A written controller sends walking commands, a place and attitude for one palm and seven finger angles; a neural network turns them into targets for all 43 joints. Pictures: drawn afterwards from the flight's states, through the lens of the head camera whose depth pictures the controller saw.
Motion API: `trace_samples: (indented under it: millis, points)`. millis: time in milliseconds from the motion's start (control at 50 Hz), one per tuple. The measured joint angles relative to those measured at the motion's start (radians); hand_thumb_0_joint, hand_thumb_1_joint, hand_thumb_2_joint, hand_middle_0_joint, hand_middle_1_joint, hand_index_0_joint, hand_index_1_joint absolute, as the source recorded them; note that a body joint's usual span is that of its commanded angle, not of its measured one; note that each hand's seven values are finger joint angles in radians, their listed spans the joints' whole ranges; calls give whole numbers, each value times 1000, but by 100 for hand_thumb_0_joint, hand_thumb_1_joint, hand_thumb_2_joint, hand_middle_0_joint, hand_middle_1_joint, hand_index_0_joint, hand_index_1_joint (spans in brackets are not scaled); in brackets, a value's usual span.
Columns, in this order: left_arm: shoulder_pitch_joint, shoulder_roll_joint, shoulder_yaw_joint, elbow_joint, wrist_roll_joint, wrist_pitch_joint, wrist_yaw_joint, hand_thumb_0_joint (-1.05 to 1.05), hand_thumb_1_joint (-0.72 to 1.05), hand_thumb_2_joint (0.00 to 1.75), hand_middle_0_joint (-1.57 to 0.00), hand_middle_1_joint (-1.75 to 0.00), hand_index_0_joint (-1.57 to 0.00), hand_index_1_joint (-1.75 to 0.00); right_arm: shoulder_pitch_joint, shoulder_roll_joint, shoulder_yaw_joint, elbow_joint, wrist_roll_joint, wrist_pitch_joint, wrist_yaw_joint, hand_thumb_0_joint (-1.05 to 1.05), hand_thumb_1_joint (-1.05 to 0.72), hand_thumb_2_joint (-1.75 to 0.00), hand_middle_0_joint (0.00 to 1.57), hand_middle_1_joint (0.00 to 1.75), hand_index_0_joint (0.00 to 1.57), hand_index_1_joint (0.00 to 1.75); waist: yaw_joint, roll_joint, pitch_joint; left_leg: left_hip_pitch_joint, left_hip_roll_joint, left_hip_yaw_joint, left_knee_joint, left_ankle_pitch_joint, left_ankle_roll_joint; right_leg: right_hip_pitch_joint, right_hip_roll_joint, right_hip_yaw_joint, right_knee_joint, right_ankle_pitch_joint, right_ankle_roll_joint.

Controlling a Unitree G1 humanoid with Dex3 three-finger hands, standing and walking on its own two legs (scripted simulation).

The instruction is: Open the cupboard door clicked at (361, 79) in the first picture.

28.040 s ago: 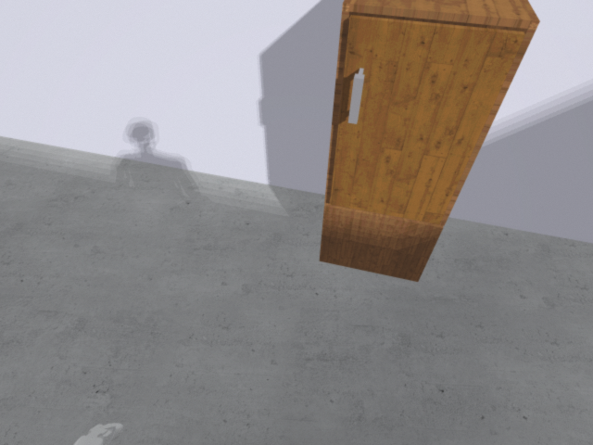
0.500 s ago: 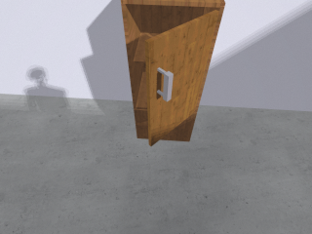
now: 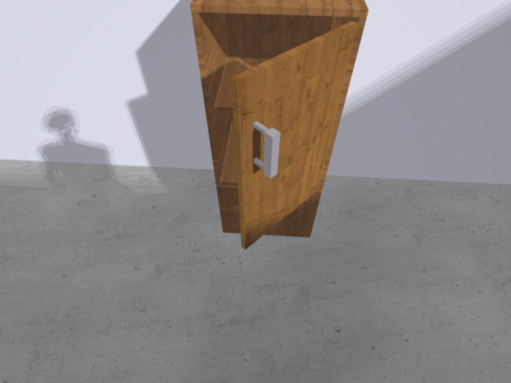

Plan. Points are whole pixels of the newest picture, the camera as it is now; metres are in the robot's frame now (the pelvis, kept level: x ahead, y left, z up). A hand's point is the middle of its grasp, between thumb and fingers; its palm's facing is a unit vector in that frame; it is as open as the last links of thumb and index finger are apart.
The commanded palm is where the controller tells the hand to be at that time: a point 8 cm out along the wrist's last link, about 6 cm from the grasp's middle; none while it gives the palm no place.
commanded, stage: walk to a spot facing it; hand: left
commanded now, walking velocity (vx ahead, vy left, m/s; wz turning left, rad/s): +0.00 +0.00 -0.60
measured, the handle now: (264, 149) +0.57 +0.02 +0.02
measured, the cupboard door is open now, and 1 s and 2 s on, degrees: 47 47 47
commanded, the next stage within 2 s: none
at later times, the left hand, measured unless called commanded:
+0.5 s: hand out of the picture +0.08 +0.16 -0.16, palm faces -0.13 -0.94 -0.31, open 7.3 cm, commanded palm none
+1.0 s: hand (160, 366) +0.18 +0.20 -0.19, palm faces -0.41 -0.88 -0.23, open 7.3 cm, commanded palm none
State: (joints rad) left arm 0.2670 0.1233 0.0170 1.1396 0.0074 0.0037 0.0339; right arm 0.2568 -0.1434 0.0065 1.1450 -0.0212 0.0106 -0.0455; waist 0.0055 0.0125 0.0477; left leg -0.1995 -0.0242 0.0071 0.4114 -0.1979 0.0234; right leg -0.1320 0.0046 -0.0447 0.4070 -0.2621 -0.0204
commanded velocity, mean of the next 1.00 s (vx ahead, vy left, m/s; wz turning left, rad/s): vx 0.00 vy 0.00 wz -0.60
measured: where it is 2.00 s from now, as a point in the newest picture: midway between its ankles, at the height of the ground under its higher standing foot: outside the picture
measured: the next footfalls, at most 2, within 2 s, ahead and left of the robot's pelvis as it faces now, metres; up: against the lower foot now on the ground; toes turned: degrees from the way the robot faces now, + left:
left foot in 0.90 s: +0.12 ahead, +0.10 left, +0.00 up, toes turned -30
right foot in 1.36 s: -0.01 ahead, -0.10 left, +0.00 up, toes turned -50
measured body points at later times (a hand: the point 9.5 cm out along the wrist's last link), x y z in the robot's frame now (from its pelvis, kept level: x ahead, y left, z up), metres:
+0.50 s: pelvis +0.00 -0.04 +0.00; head +0.04 -0.08 +0.44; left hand +0.09 +0.21 -0.14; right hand +0.02 -0.30 -0.17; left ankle -0.02 +0.12 -0.67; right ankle -0.03 -0.10 -0.74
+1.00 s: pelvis +0.04 +0.03 -0.01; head +0.10 +0.03 +0.44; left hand +0.20 +0.24 -0.17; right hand +0.03 -0.24 -0.13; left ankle +0.08 +0.12 -0.74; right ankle -0.05 -0.09 -0.68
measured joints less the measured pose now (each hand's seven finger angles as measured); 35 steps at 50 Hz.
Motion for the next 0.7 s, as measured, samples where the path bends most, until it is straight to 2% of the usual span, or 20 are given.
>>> trace_samples:
  millis: [240,300,320,360,380,420,480,560,700]
  points:
    - [-23,49,52,-77,12,52,-27,1,91,89,-20,-30,-20,-30,-38,-24,-43,-93,-3,23,-7,0,-91,-90,21,30,20,30,7,-13,32,-57,43,102,112,-76,-10,-124,35,97,172,-63,-12]
    - [-40,66,63,-107,15,55,-34,1,91,89,-20,-30,-20,-30,-48,-39,-52,-115,-7,24,-4,0,-91,-90,21,30,20,30,19,-12,45,-64,55,138,146,-97,-19,-160,20,74,242,-100,-8]
    - [-46,68,65,-115,16,55,-36,1,91,89,-19,-30,-20,-30,-53,-46,-55,-121,-7,26,-3,0,-91,-90,21,30,20,30,19,-3,50,-68,64,144,163,-107,-24,-163,26,71,251,-108,-18]
    - [-56,65,65,-130,20,49,-37,1,91,89,-19,-30,-20,-30,-58,-65,-62,-131,-4,33,-1,0,-91,-90,21,30,20,30,11,34,55,-86,93,135,210,-127,-31,-156,51,59,245,-99,-45]
    - [-57,66,65,-139,22,42,-35,1,91,89,-19,-30,-20,-30,-63,-70,-67,-135,-1,41,0,0,-91,-90,21,30,20,30,10,39,52,-112,91,117,276,-190,-36,-157,56,57,241,-98,-51]
    - [-58,66,66,-154,18,31,-22,1,91,89,-19,-30,-20,-30,-82,-76,-72,-140,1,58,3,0,-91,-90,20,30,20,30,17,33,53,-173,64,59,459,-271,-43,-147,60,69,211,-81,-58]
    - [-49,63,66,-166,12,28,-10,1,91,89,-19,-30,-20,-30,-122,-81,-76,-163,5,66,9,0,-91,-90,20,30,20,30,28,16,57,-234,43,14,633,-254,-56,-128,73,112,139,-32,-65]
    - [-27,52,60,-171,8,28,-6,1,91,89,-20,-30,-20,-30,-167,-86,-77,-205,7,61,8,0,-91,-90,20,30,20,30,28,10,51,-266,43,-26,678,-208,-73,-107,92,167,65,17,-64]
    - [0,40,57,-195,14,31,-9,1,91,89,-20,-30,-21,-30,-216,-84,-73,-243,10,64,5,0,-91,-90,20,30,20,30,43,6,46,-290,42,-69,646,-190,-84,-92,123,238,23,45,-52]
